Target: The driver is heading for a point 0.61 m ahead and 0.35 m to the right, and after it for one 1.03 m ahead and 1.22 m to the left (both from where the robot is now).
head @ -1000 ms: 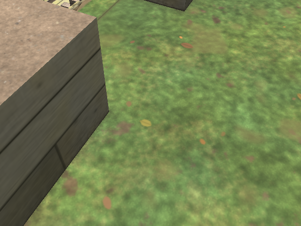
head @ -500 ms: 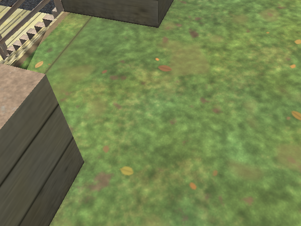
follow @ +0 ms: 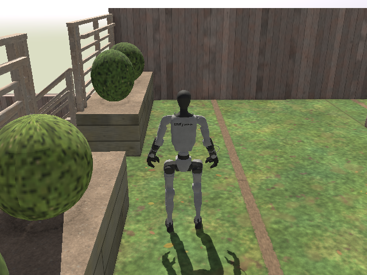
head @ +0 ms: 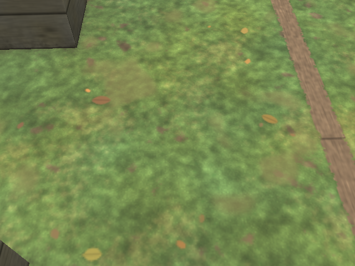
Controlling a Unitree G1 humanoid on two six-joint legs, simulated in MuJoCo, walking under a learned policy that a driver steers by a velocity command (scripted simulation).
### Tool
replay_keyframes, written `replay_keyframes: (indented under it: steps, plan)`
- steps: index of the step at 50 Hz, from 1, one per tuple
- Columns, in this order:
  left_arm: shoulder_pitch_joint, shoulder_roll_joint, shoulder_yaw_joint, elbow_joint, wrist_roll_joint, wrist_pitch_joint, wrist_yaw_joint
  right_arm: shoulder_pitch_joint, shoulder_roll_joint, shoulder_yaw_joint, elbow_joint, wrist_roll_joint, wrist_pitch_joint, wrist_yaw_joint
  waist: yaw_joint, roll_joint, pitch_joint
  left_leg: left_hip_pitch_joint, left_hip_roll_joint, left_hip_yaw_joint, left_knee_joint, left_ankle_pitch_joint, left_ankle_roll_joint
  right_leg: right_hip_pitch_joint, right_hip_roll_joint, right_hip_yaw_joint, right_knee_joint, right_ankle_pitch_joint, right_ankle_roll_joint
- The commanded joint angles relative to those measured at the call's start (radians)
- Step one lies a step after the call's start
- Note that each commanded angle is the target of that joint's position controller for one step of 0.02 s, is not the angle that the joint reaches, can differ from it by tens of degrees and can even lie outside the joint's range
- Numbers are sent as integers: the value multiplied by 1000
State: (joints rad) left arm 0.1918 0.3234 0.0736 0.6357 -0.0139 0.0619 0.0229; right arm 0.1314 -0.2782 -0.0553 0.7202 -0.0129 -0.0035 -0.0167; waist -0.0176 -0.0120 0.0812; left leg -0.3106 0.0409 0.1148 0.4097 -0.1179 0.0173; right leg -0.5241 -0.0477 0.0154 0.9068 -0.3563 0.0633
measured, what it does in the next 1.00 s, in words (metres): walks ahead, turning right: right foot, then left foot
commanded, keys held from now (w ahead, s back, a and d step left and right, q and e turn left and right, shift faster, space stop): e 0.36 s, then w+e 0.64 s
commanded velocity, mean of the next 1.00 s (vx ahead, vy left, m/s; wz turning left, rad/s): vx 0.23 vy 0.00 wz -0.60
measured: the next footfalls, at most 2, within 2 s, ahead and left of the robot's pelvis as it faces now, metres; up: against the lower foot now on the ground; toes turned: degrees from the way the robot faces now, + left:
right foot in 0.12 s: +0.07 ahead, -0.14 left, +0.00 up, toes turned -6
left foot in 0.58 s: +0.13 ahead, +0.08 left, +0.00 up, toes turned -25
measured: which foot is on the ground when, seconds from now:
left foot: down 0.00-0.12, up 0.14-0.56, down 0.58-1.00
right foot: up 0.00-0.10, down 0.12-0.58, up 0.60-1.00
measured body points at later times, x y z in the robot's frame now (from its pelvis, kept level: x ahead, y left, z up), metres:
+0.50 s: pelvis +0.04 -0.04 +0.00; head +0.06 -0.07 +0.45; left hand +0.26 +0.20 -0.07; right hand +0.12 -0.35 -0.10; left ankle +0.10 +0.11 -0.71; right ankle +0.03 -0.13 -0.74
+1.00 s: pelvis +0.19 -0.12 -0.02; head +0.22 -0.15 +0.43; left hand +0.51 -0.08 -0.09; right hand -0.01 -0.33 -0.15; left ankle +0.10 +0.09 -0.74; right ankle +0.24 -0.32 -0.72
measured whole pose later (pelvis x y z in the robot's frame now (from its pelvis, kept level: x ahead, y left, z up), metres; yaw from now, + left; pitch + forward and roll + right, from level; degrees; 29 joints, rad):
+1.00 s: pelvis +0.19 -0.12 -0.02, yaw -36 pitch +2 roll +1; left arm 0.10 0.27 0.06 0.55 -0.03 -0.01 -0.06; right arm 0.42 -0.29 -0.05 0.90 0.02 -0.06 -0.01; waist -0.11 -0.01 0.04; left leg 0.17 0.07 0.19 0.24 -0.43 -0.07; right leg -0.63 -0.04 -0.04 0.68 -0.11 -0.04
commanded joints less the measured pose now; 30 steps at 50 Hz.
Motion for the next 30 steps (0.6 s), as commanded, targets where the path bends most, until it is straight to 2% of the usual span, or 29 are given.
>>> replay_keyframes:
  steps: [1, 3, 4, 5, 6, 7, 8, 9, 10, 11, 12, 14, 16, 18, 19, 21, 24, 26, 28, 29, 30]
  plan:
    - [41, 72, 21, -67, 1, -1, -17, -67, -182, -52, -67, 13, -5, -2, 16, 164, -191, 95, 273, -146, -137, 155, 207, 147, -13, -20, -100, 55, -27]
    - [32, 82, 28, -77, 2, 2, -27, -64, -194, -57, -54, 25, 0, 0, 22, 163, -177, 107, 284, -135, -109, 89, 180, 187, -2, -41, -200, 69, -55]
    - [49, 80, 32, -72, 4, 1, -31, -72, -196, -58, -48, 33, 3, 0, 40, 155, -173, 99, 275, -115, -73, 53, 152, 235, 13, -61, -290, 117, -76]
    - [70, 88, 40, -61, 7, 0, -30, -55, -179, -54, -36, 38, 6, 0, 46, 136, -172, 69, 251, -86, -17, -2, 111, 303, 36, -66, -363, 158, -101]
    - [107, 123, 55, -53, 10, -2, -22, -7, -143, -46, -12, 32, 10, 3, 52, 51, -162, -11, 203, -31, 103, -98, 40, 400, 14, 5, -462, 255, -143]
    - [133, 237, 79, -68, 10, -2, -1, 11, -78, -24, -33, -14, 13, 13, 21, -271, -150, -258, 56, 82, 445, -430, -70, 532, -243, 363, -540, 574, -256]
    - [113, 272, 79, -95, 39, -21, -6, -77, -108, -32, -80, -13, 9, 3, 67, -278, -160, -381, -43, -78, 654, -560, -89, 438, -342, 525, -582, 568, -424]
    - [92, 233, 70, -91, 43, -41, -10, -109, -143, -45, -79, 7, 7, -4, 72, -175, -159, -385, -21, -150, 732, -494, -74, 411, -293, 462, -607, 471, -404]
    - [37, 204, 61, -89, 30, -54, -8, -87, -154, -52, -67, 16, 9, -9, 36, -137, -139, -389, -6, -169, 732, -397, -60, 399, -238, 387, -598, 413, -341]
    - [-7, 169, 51, -94, 13, -55, -4, -62, -153, -57, -39, 9, 11, -18, 19, -98, -145, -381, 5, -177, 718, -331, -64, 403, -197, 344, -586, 375, -293]
    - [-33, 153, 42, -97, 2, -52, 0, -49, -152, -59, -33, -3, 12, -23, 8, -113, -148, -355, -1, -175, 723, -287, -75, 386, -175, 318, -579, 421, -280]
    - [-30, 136, 32, -100, 11, -48, 9, -31, -140, -58, -29, 4, 8, -18, -1, -120, -180, -305, -25, -173, 740, -235, -90, 383, -149, 297, -572, 488, -286]
    - [-17, 139, 34, -97, 11, -46, 14, -43, -125, -52, -33, 12, 6, -16, 8, -112, -181, -304, -35, -178, 660, -213, -99, 411, -137, 304, -566, 486, -290]
    - [-6, 150, 39, -91, 9, -40, 18, -67, -110, -46, -41, 8, 3, -13, 21, -118, -172, -292, -41, -185, 555, -213, -108, 430, -131, 333, -558, 443, -292]
    - [6, 152, 41, -87, 6, -37, 20, -66, -110, -45, -42, 10, 0, -8, 28, -120, -187, -271, -42, -187, 502, -207, -107, 431, -125, 354, -573, 310, -295]
    - [16, 156, 42, -83, 1, -35, 17, -85, -113, -43, -47, 18, -9, 8, 44, -146, -160, -230, -48, -189, 402, -212, -96, 391, -119, 419, -622, 6, -305]
    - [26, 160, 43, -71, -4, -44, 14, -87, -124, -47, -45, 28, -37, 26, 46, -161, -119, -147, -64, -192, 275, -261, -69, 337, -105, 482, -638, -137, -302]
    - [12, 156, 41, -76, -6, -47, 10, -50, -129, -50, -30, 34, -57, 35, 26, -157, -117, -41, -71, -186, 182, -253, -49, 293, -87, 513, -627, -159, -292]
    - [-27, 132, 34, -82, -13, -44, 12, 46, -118, -55, 12, 37, -73, 37, -41, -122, -107, 149, -66, -163, -9, -121, -16, 189, -29, 501, -573, -212, -250]
    - [-23, 89, 23, -84, -13, -48, 14, 130, -137, -63, 45, 32, -75, 32, -72, -64, -129, 314, -1, -205, -42, -101, 10, 73, 29, 441, -454, -255, -198]
    - [14, -3, -1, -80, -6, -51, 13, 234, -181, -68, 66, 14, -72, 25, -80, 115, -184, 452, 207, -417, -102, -300, 65, -56, 146, 257, -117, -279, -125]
